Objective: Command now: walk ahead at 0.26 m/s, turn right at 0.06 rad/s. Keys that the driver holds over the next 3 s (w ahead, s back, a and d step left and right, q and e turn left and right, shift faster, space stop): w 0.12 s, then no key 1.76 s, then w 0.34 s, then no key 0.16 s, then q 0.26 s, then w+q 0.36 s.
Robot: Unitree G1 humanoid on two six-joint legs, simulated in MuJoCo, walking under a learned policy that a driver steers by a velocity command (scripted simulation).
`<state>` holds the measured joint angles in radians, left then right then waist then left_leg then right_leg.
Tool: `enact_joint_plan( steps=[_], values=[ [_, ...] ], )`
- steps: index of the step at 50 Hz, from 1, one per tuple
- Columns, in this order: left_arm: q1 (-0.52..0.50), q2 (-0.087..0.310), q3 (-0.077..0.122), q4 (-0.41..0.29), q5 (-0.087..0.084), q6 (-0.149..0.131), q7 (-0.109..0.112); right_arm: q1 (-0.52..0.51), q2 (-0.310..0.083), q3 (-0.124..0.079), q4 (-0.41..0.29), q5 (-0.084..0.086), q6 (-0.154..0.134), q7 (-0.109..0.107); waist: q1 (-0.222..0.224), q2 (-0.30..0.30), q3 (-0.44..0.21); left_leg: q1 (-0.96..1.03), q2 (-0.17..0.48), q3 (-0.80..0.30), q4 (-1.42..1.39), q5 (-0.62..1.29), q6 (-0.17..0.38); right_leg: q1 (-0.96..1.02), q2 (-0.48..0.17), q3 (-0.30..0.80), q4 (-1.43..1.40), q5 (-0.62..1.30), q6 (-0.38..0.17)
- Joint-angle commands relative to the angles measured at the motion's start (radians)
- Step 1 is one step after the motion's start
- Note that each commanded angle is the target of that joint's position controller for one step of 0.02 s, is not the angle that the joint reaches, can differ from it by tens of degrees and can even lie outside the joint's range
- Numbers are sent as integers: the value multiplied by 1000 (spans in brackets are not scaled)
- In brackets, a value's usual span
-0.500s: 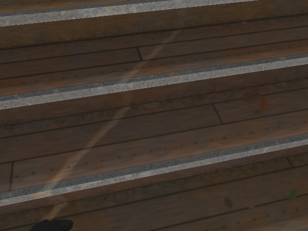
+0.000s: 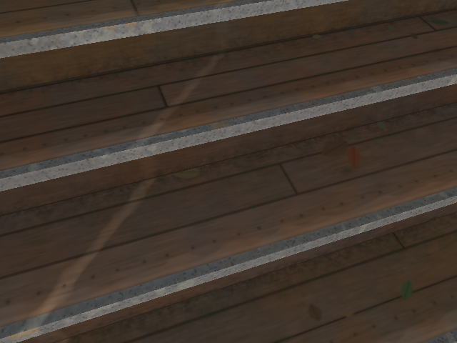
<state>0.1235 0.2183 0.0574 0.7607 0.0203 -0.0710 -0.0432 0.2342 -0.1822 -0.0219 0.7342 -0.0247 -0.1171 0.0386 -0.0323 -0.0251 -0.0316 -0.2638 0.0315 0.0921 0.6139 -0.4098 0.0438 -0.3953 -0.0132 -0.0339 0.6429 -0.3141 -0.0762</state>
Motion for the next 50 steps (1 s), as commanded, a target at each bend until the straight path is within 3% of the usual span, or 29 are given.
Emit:
enact_joint_plan(
  steps=[1, 3, 4, 5, 6, 7, 8, 9, 11, 13, 17, 19, 21, 23, 25, 26, 27, 28, 29, 30, 32, 33, 34, 38, 42, 43, 46, 48, 50],
  values=[
    [-38, 64, 34, -87, 11, -26, 14, -49, -98, -31, -53, 0, -2, -21, 13, 133, 9, 50, 230, -293, -279, -93, 209, -5, 1, -47, -14, -4, -62],
    [-5, 59, 42, -96, -5, -32, 15, -64, -96, -29, -41, 1, 16, -18, 28, 89, 10, 19, 185, -196, -239, 39, 169, 116, 6, -48, -39, 27, -80],
    [98, -15, 12, -87, -5, -22, 15, -59, -152, -45, -33, 6, 33, -34, 88, 119, -30, 34, 60, -79, -70, 415, 60, 197, -4, 3, -126, 108, -23],
    [160, 71, 32, -72, 9, -14, 27, -90, -142, -41, -65, 24, 35, -43, 100, -35, -62, -65, 27, -22, 112, 600, 10, 339, -73, 136, -164, 327, -43],
    [270, 134, 49, -59, 20, -6, 42, -92, -127, -33, -83, 37, 34, -49, 132, -169, -112, -260, -2, 17, 304, 414, -22, 535, -169, 277, -223, 532, -92],
    [355, 156, 48, -32, 23, 1, 49, -110, -99, -26, -76, 36, 39, -45, 169, -250, -117, -468, -52, 16, 525, -11, -46, 662, -289, 425, -257, 884, -188],
    [359, 148, 42, -46, 34, 0, 53, -129, -76, -23, -69, 31, 53, -43, 163, -93, -96, -522, -27, -37, 733, -115, -51, 634, -342, 416, -237, 1082, -251],
    [305, 139, 35, -64, 43, -3, 61, -124, -51, -14, -69, 33, 56, -36, 134, 7, -91, -536, -2, -81, 811, -112, -43, 589, -326, 343, -228, 1068, -244],
    [264, 138, 24, -50, 36, -12, 64, -113, -44, -13, -83, 18, 80, -36, 70, -39, -20, -582, -5, -57, 958, -157, -30, 476, -285, 268, -267, 895, -202],
    [318, 118, 17, -22, 23, -28, 57, -123, -66, -23, -104, 6, 105, -46, 78, -59, 14, -727, -18, -67, 1190, -172, -11, 464, -291, 257, -316, 689, -195],
    [394, 109, 14, 46, 29, -45, 68, -330, -6, -3, -248, 6, 118, -70, 112, -126, 117, -1119, -15, -138, 1591, -270, 40, 480, -360, 260, -411, 443, -187],
    [395, 108, 10, 79, 20, -50, 74, -433, 17, 18, -335, -2, 121, -77, 82, -60, 167, -1245, 15, -202, 1585, -326, 67, 452, -360, 219, -444, 349, -135],
    [380, 106, 2, 113, 7, -33, 79, -469, 22, 39, -392, 1, 132, -67, 63, -22, 175, -1101, 49, -51, 1266, -234, 46, 323, -252, 99, -568, 216, -87],
    [317, 142, -1, 91, -28, -7, 87, -367, 51, 62, -390, 17, 164, -43, 23, -32, 102, -551, 61, 37, 892, -103, 88, 84, -203, -20, -702, 442, -83],
    [211, 270, 22, 51, -52, -14, 83, -87, 7, 31, -260, 42, 174, -53, -74, -134, -81, -160, -38, 99, 819, -29, 94, 120, -198, -99, -505, 1290, -59],
    [210, 297, 34, 68, -69, -18, 74, 70, -22, 13, -202, 45, 162, -59, -139, -173, -179, -33, -84, 79, 665, 43, 94, 215, -186, -94, -310, 1501, -33],
    [213, 277, 38, 80, -83, -19, 58, 165, -48, -2, -162, 31, 148, -63, -182, -147, -232, 78, -107, 16, 388, 122, 87, 265, -156, -72, -73, 1404, 7],
    [241, 200, 25, 61, -62, -23, 47, 218, -166, -36, -133, -5, 135, -68, -174, 26, -254, 171, 55, -351, 199, 206, 126, 106, -67, -3, 339, 722, 61],
    [280, 60, 2, 9, -47, 2, 24, 223, -271, -62, -96, 9, 136, -89, -106, 410, -396, 178, 285, -767, -150, 465, 164, -64, 154, 192, 674, -50, 86],
    [341, -1, -7, 12, -11, 24, 27, 60, -237, -65, -144, 16, 139, -91, -8, 304, -381, 52, 310, -843, -192, 237, 171, -109, 142, 371, 914, -25, 74],
    [251, 7, 3, -26, 31, 63, 47, -155, -69, -19, -115, 4, 145, -94, 104, 130, -48, -252, 223, -661, -174, -253, 103, -241, 56, 201, 974, 118, 69],
    [247, 2, 0, -34, 47, 70, 63, -173, -2, -3, -91, 14, 132, -100, 120, 78, 58, -384, 189, -545, -126, -233, 85, -259, 45, 192, 980, 170, 69],
    [284, -6, -2, -20, 51, 81, 69, -164, 30, 5, -55, 10, 118, -101, 141, 55, 64, -445, 156, -448, -96, -168, 75, -230, 51, 196, 984, 213, 64],
    [292, -60, -19, -34, 21, 83, 86, -45, -25, -15, 45, 4, 52, -80, 148, 56, 38, -343, 153, -337, -110, 12, 82, -396, 97, 219, 1121, 257, 46],
    [211, -29, -13, -67, 42, 82, 87, 17, -35, -22, 78, 21, 23, -90, 107, 47, 33, -197, 169, -302, -173, 29, 72, -520, 87, 226, 998, 312, 78],
    [215, 0, -7, -62, 36, 87, 84, 36, -60, -29, 73, 28, 25, -99, 84, 56, 19, -122, 170, -306, -229, 31, 84, -535, 77, 175, 923, 281, 95],
    [172, -43, -15, -50, 24, 115, 83, 91, -26, -20, 86, 28, 47, -144, 42, 69, -4, 37, 181, -329, -300, 41, 122, -491, -9, 121, 690, 176, 163],
    [197, -55, -12, -4, 6, 124, 64, 87, -10, -17, 68, 13, 48, -145, 18, 103, -1, 57, 158, -278, -348, 55, 77, -393, -44, 74, 468, 151, 151],
    [207, -59, -11, 37, 3, 138, 70, 127, -6, -25, 82, 6, 46, -134, -8, 127, 17, 39, 149, -253, -348, 82, 49, -271, -30, 28, 342, 119, 130]
  ],
)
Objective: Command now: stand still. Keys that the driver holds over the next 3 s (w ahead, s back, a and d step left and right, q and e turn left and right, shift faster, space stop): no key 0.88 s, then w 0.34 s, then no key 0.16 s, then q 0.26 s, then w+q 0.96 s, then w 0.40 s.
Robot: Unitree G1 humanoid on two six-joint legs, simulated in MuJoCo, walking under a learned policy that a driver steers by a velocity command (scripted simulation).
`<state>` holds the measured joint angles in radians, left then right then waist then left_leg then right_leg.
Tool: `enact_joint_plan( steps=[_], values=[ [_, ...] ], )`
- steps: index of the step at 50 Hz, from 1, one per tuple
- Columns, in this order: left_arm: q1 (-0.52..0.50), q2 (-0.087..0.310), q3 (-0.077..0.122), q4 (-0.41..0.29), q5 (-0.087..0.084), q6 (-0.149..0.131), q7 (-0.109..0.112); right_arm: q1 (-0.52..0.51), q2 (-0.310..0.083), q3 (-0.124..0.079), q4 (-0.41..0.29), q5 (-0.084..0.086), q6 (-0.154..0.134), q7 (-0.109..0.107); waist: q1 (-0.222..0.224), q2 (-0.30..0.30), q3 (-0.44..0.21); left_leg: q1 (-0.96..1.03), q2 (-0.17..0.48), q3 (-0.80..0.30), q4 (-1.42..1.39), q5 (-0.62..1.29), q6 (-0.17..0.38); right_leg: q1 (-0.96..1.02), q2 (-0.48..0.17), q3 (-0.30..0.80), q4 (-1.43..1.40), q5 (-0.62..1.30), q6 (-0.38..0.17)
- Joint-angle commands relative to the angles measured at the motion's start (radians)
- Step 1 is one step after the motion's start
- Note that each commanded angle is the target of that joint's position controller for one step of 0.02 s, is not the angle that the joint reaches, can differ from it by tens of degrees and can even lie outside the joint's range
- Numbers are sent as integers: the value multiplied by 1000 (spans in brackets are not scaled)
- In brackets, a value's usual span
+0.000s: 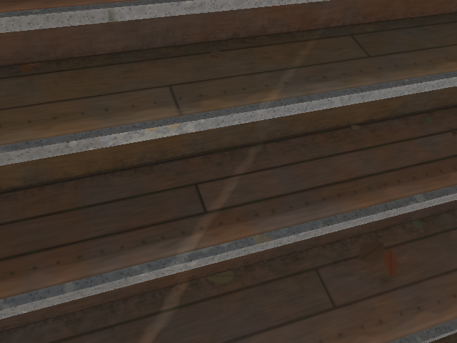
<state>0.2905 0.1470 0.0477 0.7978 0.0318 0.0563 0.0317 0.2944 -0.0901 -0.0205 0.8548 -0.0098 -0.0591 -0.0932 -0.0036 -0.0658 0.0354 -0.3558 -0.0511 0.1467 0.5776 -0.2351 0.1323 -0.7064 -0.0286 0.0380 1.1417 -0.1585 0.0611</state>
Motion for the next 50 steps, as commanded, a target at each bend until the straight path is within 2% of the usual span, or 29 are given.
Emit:
enact_joint_plan(
  steps=[1, 4, 5, 6, 7, 8, 9, 10, 11, 12, 13, 14, 15, 18, 23, 29, 30, 34, 44, 45, 46, 47, 49, 50],
  values=[
    [67, 5, -1, 24, -2, 14, 2, 80, -83, -24, -29, -12, -15, 1, -34, 170, -46, 100, 238, -289, -306, -69, -44, 116, -13, -51, -197, -22, -21],
    [78, 8, -8, 41, -11, 11, 9, 87, -86, -24, -18, -10, -9, 13, -35, 170, -5, 61, 242, -301, -324, -124, -49, 253, 13, -78, -363, -123, -55],
    [76, 16, -10, 48, -18, 7, 11, 93, -87, -25, -15, -10, -3, 16, -48, 169, 8, 70, 246, -317, -328, -160, -37, 281, 26, -92, -417, -180, -62],
    [82, 19, -10, 56, -35, 3, 14, 97, -108, -30, -7, -9, 6, 18, -39, 154, 18, 83, 256, -341, -333, -174, -14, 306, 23, -88, -496, -218, -72],
    [111, 5, -17, 73, -39, -7, 18, 74, -111, -28, -8, -11, 14, 18, -18, 138, 34, 75, 252, -334, -310, -150, -3, 367, 22, -94, -619, -182, -79],
    [132, -3, -25, 93, -34, -17, 22, 81, -113, -29, 2, -7, 19, 17, -10, 109, 41, 66, 244, -325, -290, -102, -2, 431, 17, -84, -721, -116, -87],
    [148, 3, -30, 102, -26, -31, 28, 86, -101, -25, 9, -4, 15, 22, -9, 85, 33, 55, 232, -318, -267, -51, -7, 489, -19, -26, -768, -59, -91],
    [145, 36, -29, 95, -18, -44, 31, 73, -98, -22, 6, 5, 12, 29, -13, 69, 8, 57, 205, -300, -238, -5, -21, 533, -64, 19, -786, 18, -91],
    [78, 40, -37, 91, -17, -56, 25, 111, -65, -10, 28, 33, 13, 34, -52, -58, 7, 118, 159, -246, -281, 105, -61, 463, -64, 42, -730, 88, -119],
    [92, 3, -45, 90, -30, -68, 19, 96, -91, -9, 49, 23, 15, 29, -20, 1, -8, 182, 149, -223, -259, 143, -62, 449, -64, 36, -751, 100, -121],
    [104, 20, -44, 105, -33, -75, 19, 81, -91, -7, 51, 19, 17, 27, -16, 15, -8, 225, 145, -211, -258, 169, -54, 435, -69, 35, -764, 109, -116],
    [109, 27, -45, 115, -27, -75, 24, 90, -108, -8, 70, 5, 21, 28, -23, 23, -16, 252, 138, -208, -259, 201, -49, 434, -68, 29, -766, 138, -110],
    [119, 24, -44, 123, -32, -75, 28, 88, -109, -6, 78, -1, 26, 27, -13, 30, -20, 267, 134, -202, -254, 227, -43, 438, -68, 24, -768, 141, -107],
    [131, 23, -48, 147, -36, -77, 31, 100, -85, 11, 110, 7, 34, 32, -10, 49, -23, 288, 142, -192, -254, 257, -42, 464, -71, 27, -786, 137, -112],
    [124, 38, -53, 175, -33, -74, 32, 97, -105, 23, 142, 7, 37, 30, -8, 52, -5, 295, 147, -193, -261, 269, -41, 476, -77, 24, -798, 154, -116],
    [128, 50, -60, 201, -31, -69, 31, 100, -103, 38, 173, 5, 38, 34, -10, 57, 7, 309, 155, -198, -265, 285, -34, 478, -80, 22, -810, 138, -123],
    [114, 46, -63, 200, -29, -70, 29, 86, -97, 43, 169, 1, 36, 36, -10, 60, 25, 306, 158, -201, -267, 313, -34, 473, -81, 25, -811, 148, -124],
    [125, 53, -66, 218, -32, -69, 29, 98, -103, 48, 182, 4, 35, 35, -9, 61, 11, 327, 162, -205, -271, 320, -36, 480, -81, 21, -813, 125, -123],
    [139, 52, -72, 249, -34, -57, 29, 112, -102, 56, 201, 4, 38, 33, -9, 66, 41, 317, 166, -221, -296, 246, -46, 453, -78, 17, -819, 39, -117],
    [143, 53, -71, 253, -33, -56, 29, 121, -106, 54, 203, 4, 39, 33, -14, 70, 31, 318, 161, -229, -308, 151, -41, 451, -66, 9, -809, -19, -121],
    [141, 63, -65, 251, -31, -54, 28, 128, -127, 46, 204, 5, 42, 33, -19, 83, 40, 304, 160, -249, -324, -2, -24, 432, -44, -11, -774, -105, -126],
    [146, 57, -63, 248, -28, -51, 27, 150, -150, 34, 206, 9, 46, 32, -26, 102, 66, 266, 164, -269, -339, -188, 12, 408, -16, -33, -724, -216, -138],
    [98, 77, -53, 213, -16, -47, 18, 202, -199, 6, 211, 8, 55, 37, -56, 147, 128, 248, 246, -404, -414, -531, 87, 252, 24, -89, -571, -345, -148],
    [71, 64, -54, 192, -9, -45, 9, 233, -204, -5, 213, 5, 57, 40, -72, 175, 149, 248, 304, -480, -452, -616, 123, 189, 20, -114, -492, -347, -149]
  ],
)
Over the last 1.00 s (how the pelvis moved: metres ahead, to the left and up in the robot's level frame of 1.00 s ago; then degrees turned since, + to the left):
0.26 0.12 0.16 0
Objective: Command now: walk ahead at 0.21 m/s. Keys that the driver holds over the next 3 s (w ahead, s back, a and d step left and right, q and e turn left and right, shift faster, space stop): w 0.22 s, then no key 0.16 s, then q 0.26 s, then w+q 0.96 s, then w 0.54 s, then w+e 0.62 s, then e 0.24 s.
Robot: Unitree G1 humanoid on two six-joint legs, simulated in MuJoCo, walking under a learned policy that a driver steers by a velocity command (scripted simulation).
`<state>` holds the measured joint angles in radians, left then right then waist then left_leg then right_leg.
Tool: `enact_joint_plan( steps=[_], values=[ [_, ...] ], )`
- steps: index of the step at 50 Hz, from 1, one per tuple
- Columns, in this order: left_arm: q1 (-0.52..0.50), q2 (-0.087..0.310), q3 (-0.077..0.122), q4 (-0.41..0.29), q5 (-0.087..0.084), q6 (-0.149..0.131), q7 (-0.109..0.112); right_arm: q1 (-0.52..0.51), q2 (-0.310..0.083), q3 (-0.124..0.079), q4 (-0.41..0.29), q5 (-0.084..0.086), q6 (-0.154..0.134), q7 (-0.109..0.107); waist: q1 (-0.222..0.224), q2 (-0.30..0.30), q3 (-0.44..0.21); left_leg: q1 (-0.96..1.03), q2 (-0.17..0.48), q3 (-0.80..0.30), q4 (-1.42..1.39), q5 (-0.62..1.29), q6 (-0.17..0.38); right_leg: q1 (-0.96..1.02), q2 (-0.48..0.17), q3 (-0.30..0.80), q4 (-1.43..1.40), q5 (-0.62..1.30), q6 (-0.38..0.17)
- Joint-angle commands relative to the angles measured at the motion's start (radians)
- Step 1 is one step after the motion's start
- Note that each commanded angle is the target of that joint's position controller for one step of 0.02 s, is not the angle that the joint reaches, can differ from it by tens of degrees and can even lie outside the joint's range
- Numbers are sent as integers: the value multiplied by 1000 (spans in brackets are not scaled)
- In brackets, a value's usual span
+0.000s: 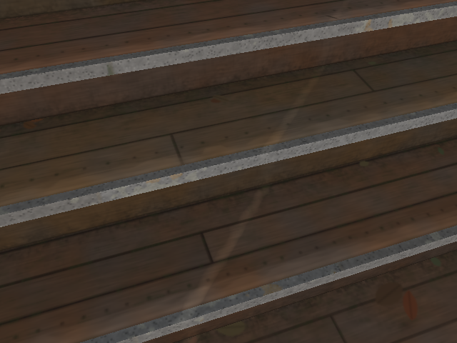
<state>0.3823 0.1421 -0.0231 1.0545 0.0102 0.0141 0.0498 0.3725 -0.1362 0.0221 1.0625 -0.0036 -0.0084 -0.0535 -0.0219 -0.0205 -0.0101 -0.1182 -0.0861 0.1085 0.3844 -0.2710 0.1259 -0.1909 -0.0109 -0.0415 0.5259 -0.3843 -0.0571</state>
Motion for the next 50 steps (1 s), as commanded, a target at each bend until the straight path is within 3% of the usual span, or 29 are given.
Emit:
enact_joint_plan(
  steps=[1, 3, 5, 9, 12, 14, 15, 18, 19, 20, 21, 22, 23, 24, 25, 26, 27, 28, 29, 30, 31, 32, 35, 37, 38, 41, 44, 46, 50],
  values=[
    [-66, 53, 15, -92, 19, -4, -18, 169, -156, -56, 8, 2, 5, 4, -70, 136, 210, -10, 393, -517, -301, -612, 165, -387, -20, -43, 250, -94, -20],
    [-150, 87, 35, -143, 28, -14, -35, 189, -178, -72, 17, -10, -17, 9, -72, 71, 205, 54, 441, -576, -335, -563, 211, -583, -48, -20, 560, -113, 7],
    [-151, 91, 53, -159, 33, -35, -55, 185, -183, -73, 30, -6, -48, 18, -40, 20, 163, 114, 408, -521, -320, -486, 206, -697, -64, -10, 763, -46, 13],
    [-187, 36, 61, -219, 17, -41, -55, 200, -156, -70, 60, -19, -101, 23, 3, 74, 159, 106, 379, -407, -303, -330, 194, -949, -73, 28, 1313, 8, -11],
    [-309, 20, 39, -316, 9, -44, -37, 236, -121, -46, 78, -42, -112, 38, -9, 14, 213, 156, 406, -357, -294, -255, 157, -1238, -87, 58, 1497, -55, -53],
    [-387, 21, 25, -388, 16, -38, -28, 246, -122, -34, 78, -37, -115, 39, -17, 37, 227, 120, 371, -265, -302, -35, 135, -1250, -92, -4, 1414, -104, -49],
    [-432, 3, 12, -432, 17, -29, -20, 250, -118, -30, 85, -24, -124, 34, -28, 120, 223, 141, 367, -232, -276, 190, 135, -1284, -94, -30, 1463, -149, -51],
    [-561, -8, -23, -571, 4, -22, -24, 262, -145, -25, 97, -11, -113, -2, -46, 117, 200, 91, 330, -133, -364, 447, 92, -1151, -131, -86, 1141, -189, -55],
    [-497, -58, -49, -559, -22, -5, -37, 236, -149, -27, 82, 13, -106, -6, -10, 69, 141, -33, 335, -76, -440, 593, 88, -815, -130, -119, 907, -65, -86],
    [-397, -30, -35, -511, -49, 0, -42, 165, -157, -24, 38, 27, -103, 5, 19, 21, 75, -178, 287, -36, -392, 868, 92, -456, -47, -213, 753, 29, -91],
    [-701, -56, -75, -609, 2, 40, -144, 290, -199, -7, 93, -121, -128, 146, 125, 261, -280, -314, 355, -143, -287, 1464, 120, -171, 52, -106, 856, 26, -62],
    [-448, 57, -29, -505, 8, 49, -173, 66, -391, -72, -2, -62, -143, 177, 237, 245, -206, -67, 352, -84, -184, 1601, 87, -231, 70, -123, 631, 195, -74],
    [-243, 160, 5, -372, 39, 42, -165, 13, -431, -96, -48, -28, -142, 183, 259, 210, -311, -3, 307, -82, -35, 1667, 60, -114, 117, -169, 426, 272, -81],
    [49, 236, 28, -244, 60, 37, -114, 142, -260, -62, -33, -61, -130, 206, 266, -48, -550, -302, 239, -165, 326, 1129, -14, 386, -105, 200, 362, 849, -239],
    [286, 306, 41, -165, 89, 41, -107, 350, -185, -62, -27, -63, -104, 216, 234, -317, -745, -438, 8, -287, 781, 102, -33, 546, -400, 834, 46, 1049, -458],
    [285, 344, 75, -127, 126, -6, -103, 247, -206, -108, 0, -7, -82, 211, 244, -182, -482, -555, -24, -484, 1312, 244, -27, 230, -399, 934, -127, 675, -368],
    [73, 325, 71, -106, 85, -64, -104, 144, -147, -114, -41, -4, -85, 180, 150, -185, -277, -668, -12, -486, 1479, 239, -27, 7, -360, 737, -154, 322, -290],
    [-159, 234, 50, -96, 38, -93, -109, 128, -93, -95, -34, -21, -81, 152, 48, -106, -208, -687, 39, -422, 1530, 247, -16, -130, -314, 513, -119, 141, -218],
    [-293, 87, 10, -91, 22, -105, -116, 96, -58, -73, -22, -45, -74, 137, 4, 31, -178, -709, 80, -366, 1560, 274, 35, -221, -282, 374, -107, 82, -191],
    [-379, -61, -36, -86, 31, -111, -120, 44, -32, -61, -31, -45, -52, 136, -56, 104, -147, -681, 123, -346, 1527, 306, 81, -306, -257, 277, -160, 113, -148],
    [-421, -122, -55, -88, 31, -120, -111, 53, -15, -56, -23, -31, -38, 135, -88, 99, -123, -669, 138, -352, 1477, 286, 98, -357, -239, 193, -181, 196, -121],
    [-396, -128, -60, -74, 46, -130, -99, 33, -29, -55, -16, -13, -35, 138, -94, 103, -123, -679, 143, -358, 1435, 327, 105, -365, -222, 96, -175, 306, -85],
    [-309, 12, -18, -68, 74, -145, -74, -76, -71, -55, -47, -21, -28, 159, -73, 2, -119, -775, 145, -261, 1448, 224, 81, -322, -193, -78, -226, 192, -76],
    [-241, 35, -13, -65, 84, -132, -72, -115, -119, -67, -45, -13, -27, 161, -40, -11, -115, -851, 127, -257, 1461, 228, 68, -292, -205, -66, -259, 16, -88],
    [-189, 46, -13, -56, 91, -132, -77, -126, -129, -71, -35, -24, -27, 159, -22, -34, -86, -911, 124, -267, 1496, 245, 63, -255, -228, -30, -289, -44, -106],
    [-90, 48, -16, -19, 91, -132, -85, -147, -133, -77, -21, -43, -24, 164, 29, -69, -56, -1093, 109, -272, 1682, 227, 70, -92, -305, 34, -315, -38, -204],
    [-13, 1, -31, 35, 95, -136, -99, -196, -113, -74, -40, -39, -29, 145, 51, -6, -44, -1313, 127, -347, 1691, 211, 99, 114, -345, 45, -300, -9, -222],
    [7, 7, -28, 55, 94, -148, -99, -221, -77, -64, -51, -49, -20, 138, 53, -3, -47, -1341, 144, -323, 1691, 202, 102, 145, -336, -6, -308, 21, -218],
    [4, -12, -36, 58, 99, -160, -100, -252, -71, -67, -63, -49, -17, 130, 62, 19, -65, -1342, 175, -313, 1645, 218, 92, 170, -336, -73, -329, 91, -222]
  ],
)
Over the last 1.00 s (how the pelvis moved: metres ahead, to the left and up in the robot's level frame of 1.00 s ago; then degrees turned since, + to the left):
0.08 -0.01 0.01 1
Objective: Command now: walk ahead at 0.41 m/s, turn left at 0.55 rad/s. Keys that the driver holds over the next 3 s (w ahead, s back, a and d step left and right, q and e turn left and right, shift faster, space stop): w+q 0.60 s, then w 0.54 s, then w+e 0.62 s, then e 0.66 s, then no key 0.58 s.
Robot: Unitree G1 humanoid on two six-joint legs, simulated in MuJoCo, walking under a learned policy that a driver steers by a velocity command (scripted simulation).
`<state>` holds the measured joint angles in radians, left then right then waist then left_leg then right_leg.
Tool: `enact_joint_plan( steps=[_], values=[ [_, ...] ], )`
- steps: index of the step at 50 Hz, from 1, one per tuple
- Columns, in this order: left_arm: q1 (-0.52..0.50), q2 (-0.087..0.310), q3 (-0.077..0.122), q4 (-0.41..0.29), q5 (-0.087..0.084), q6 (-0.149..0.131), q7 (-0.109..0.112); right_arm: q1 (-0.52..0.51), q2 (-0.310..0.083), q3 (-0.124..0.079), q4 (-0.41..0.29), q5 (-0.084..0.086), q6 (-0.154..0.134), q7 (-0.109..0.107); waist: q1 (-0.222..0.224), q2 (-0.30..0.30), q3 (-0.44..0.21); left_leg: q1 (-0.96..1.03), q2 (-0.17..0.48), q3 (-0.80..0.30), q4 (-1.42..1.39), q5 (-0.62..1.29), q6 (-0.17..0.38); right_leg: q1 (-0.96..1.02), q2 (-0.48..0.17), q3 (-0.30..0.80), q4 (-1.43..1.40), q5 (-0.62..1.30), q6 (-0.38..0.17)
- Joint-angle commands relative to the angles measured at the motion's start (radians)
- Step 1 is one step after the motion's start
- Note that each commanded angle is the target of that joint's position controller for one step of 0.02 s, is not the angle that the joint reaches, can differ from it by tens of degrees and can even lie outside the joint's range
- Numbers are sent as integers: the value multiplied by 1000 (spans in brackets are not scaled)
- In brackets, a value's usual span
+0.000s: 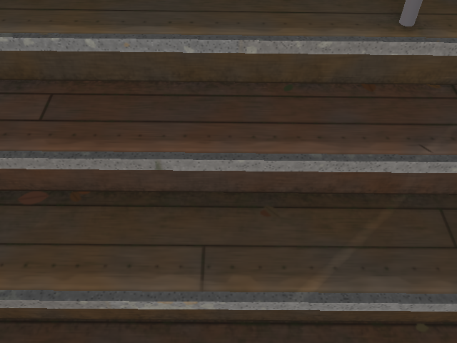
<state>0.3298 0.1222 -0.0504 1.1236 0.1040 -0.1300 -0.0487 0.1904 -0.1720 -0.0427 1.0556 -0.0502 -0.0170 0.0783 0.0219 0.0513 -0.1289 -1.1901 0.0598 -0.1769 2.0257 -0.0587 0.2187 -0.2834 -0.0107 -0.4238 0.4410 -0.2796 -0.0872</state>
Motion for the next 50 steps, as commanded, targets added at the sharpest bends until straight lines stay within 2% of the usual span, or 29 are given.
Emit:
enact_joint_plan(
  steps=[1, 3, 10, 12, 13, 14, 15, 17, 18, 19, 20, 21, 22, 23, 25, 27, 28, 30, 31, 35, 37, 40, 43, 44, 45, 46, 47, 48, 50],
  values=[
    [69, 7, -11, -2, 10, -20, 1, -82, -35, -3, -61, -4, -9, -1, 20, -55, 62, -283, 36, -26, -12, 6, 1, 284, -341, 294, -249, 5, -192],
    [121, -2, -17, 42, 10, -8, -13, -115, 15, 21, -77, 27, 14, -9, 14, -88, 82, -379, 66, -26, 85, -41, 34, 350, -390, 308, -273, 131, -204],
    [134, -22, -22, 126, 51, -21, -1, -290, 31, 69, -232, 52, 4, -23, -2, -36, 136, -537, 102, 28, 50, -211, 155, 423, -352, 186, -340, 43, -133],
    [134, -10, -21, 106, 69, -15, -15, -373, -6, 70, -277, 30, 34, -18, -1, -21, 97, -326, 162, 121, -280, -107, 141, 326, -332, 111, -405, 53, -118],
    [17, 48, 2, 40, 27, -6, -28, -403, 1, 72, -283, 21, 58, 3, -23, -30, 86, -22, 156, 236, -508, -161, 102, 146, -277, -16, -465, 140, -133],
    [94, 84, 14, 73, 1, -4, -55, -538, -6, 79, -327, 18, 73, 14, -1, -62, 114, 130, 99, 254, -568, -439, 40, 62, -304, 11, -477, 230, -153],
    [104, 126, 23, 34, -20, -20, -51, -447, 9, 67, -295, 11, 64, 28, -30, -138, 118, 222, 2, 355, -512, -454, -11, 124, -342, -9, -420, 569, -193],
    [26, 242, 54, -4, -8, -20, -57, -220, -24, 42, -232, 40, 36, 33, -150, -198, 85, 293, -105, 353, -814, -320, -14, 350, -373, -38, -203, 1078, -200],
    [41, 244, 57, -6, -9, -25, -55, -107, -75, 17, -201, 53, 14, 14, -174, -247, 34, 476, -171, 323, -933, -278, -25, 356, -359, -32, -57, 1281, -180],
    [189, 158, 40, 1, 28, -46, -53, 21, -130, -2, -158, 74, -5, -13, -138, -144, -141, 939, -145, 149, -856, 22, 34, 33, -278, 6, 209, 1157, -105],
    [208, 180, 39, 8, 39, -44, -84, 232, -192, -26, -113, 65, 9, -31, -208, -55, -229, 1273, -54, -153, -1156, -34, 99, -258, -194, 94, 484, 618, -35],
    [91, 170, 58, -60, -27, -19, -122, 412, -297, -48, -38, 14, 25, -33, -233, -13, -271, 1405, 84, -589, -1534, -168, 87, -480, -63, 312, 805, 190, -8],
    [14, 148, 73, -95, -79, 3, -123, 426, -363, -92, -10, -4, 14, -50, -230, -7, -224, 1299, 134, -708, -1641, -292, -17, -578, -37, 538, 1121, 301, -7],
    [-29, 81, 67, -112, -59, 6, -103, 382, -298, -82, 17, 3, -10, -60, -187, 97, -123, 1113, 107, -632, -1622, -424, -44, -643, -15, 647, 1314, 381, -13],
    [-61, 17, 40, -109, -47, -7, -67, 240, -145, -26, 37, 15, -34, -41, -79, 109, -19, 877, 56, -487, -1519, -334, 21, -783, 55, 697, 1699, 381, -87],
    [-81, 36, 29, -151, -56, 31, -51, 56, -17, 29, 23, -15, -39, 2, 47, -68, 0, 714, 30, -327, -1557, -281, 55, -854, 18, 665, 1681, 426, -144],
    [-86, 75, 36, -164, -53, 49, -48, 5, 1, 41, 13, -3, -48, 11, 79, -86, 24, 668, 32, -271, -1585, -258, 47, -895, -6, 620, 1706, 379, -148],
    [-98, 116, 38, -176, -59, 78, -29, -61, -9, 50, -23, -3, -77, 5, 122, -26, 46, 548, -14, -111, -1630, -232, 12, -859, -47, 542, 1641, 290, -119],
    [-130, 100, 24, -186, -71, 77, -34, 40, -30, 50, 12, -20, -80, -8, 74, 45, 48, 593, 0, -124, -1656, -223, 35, -935, -15, 500, 1875, 172, -115],
    [-367, 82, -4, -320, -67, 76, -9, 258, -48, 62, 81, -79, -92, -22, -15, -59, 63, 786, 42, -115, -1656, -302, -9, -1125, -83, 505, 1677, 148, -133],
    [-480, 134, 2, -397, -75, 93, 2, 315, -96, 58, 74, -78, -100, -6, -54, 8, 72, 780, 62, -104, -1734, -259, 1, -1051, -131, 481, 1428, 194, -52],
    [-517, 104, -4, -423, -44, 129, -16, 168, -140, 54, -37, 22, -110, 31, -1, 89, 113, 474, 128, -48, -1942, 46, 85, -461, -69, 279, 1093, -21, 23],
    [-391, 151, 19, -406, -52, 120, -35, 217, -277, -6, -30, 52, -123, 42, 46, 124, 23, 1038, 176, 11, -1729, 961, 93, -478, 67, 202, 710, -154, 21],
    [-291, 198, 41, -376, -67, 103, -26, 247, -246, -16, -21, 18, -119, 50, 33, 97, -91, 1139, 130, 60, -1558, 1146, 43, -355, 74, 279, 653, -81, -27],
    [-84, 218, 50, -290, -54, 94, -19, 365, -110, -2, 4, -38, -115, 51, 11, -88, -314, 920, 44, 37, -1303, 947, -18, 35, -27, 586, 612, 234, -163],
    [186, 281, 77, -201, -20, 90, 5, 314, -39, 13, -10, -37, -92, 72, 151, -312, -318, 460, -143, -31, -1019, 161, -44, 362, -183, 1125, 155, -196, -256],
    [336, 295, 79, -154, 18, 76, 23, 145, -68, -16, -49, 11, -83, 58, 242, -413, -97, 128, -237, -213, -548, 4, -37, 322, -230, 1442, -45, -551, -189],
    [281, 291, 84, -135, 2, 52, 23, 74, -77, -23, -71, 53, -97, 28, 189, -336, 45, 15, -213, -239, -354, 97, -19, 180, -223, 1356, -25, -611, -110],
    [35, 154, 71, -118, -35, 60, 15, 37, -71, 1, -80, 51, -99, -6, 58, -89, 52, 20, -168, -171, -156, 164, 18, -3, -239, 1071, 66, -278, -134]
  ],
)
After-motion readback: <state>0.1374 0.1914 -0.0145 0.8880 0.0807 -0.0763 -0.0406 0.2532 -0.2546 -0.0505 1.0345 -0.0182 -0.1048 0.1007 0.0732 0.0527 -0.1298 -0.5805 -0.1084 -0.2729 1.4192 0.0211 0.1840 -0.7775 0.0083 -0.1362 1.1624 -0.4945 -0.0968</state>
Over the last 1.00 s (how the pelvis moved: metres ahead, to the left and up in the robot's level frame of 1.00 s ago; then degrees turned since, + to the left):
0.34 -0.13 0.15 17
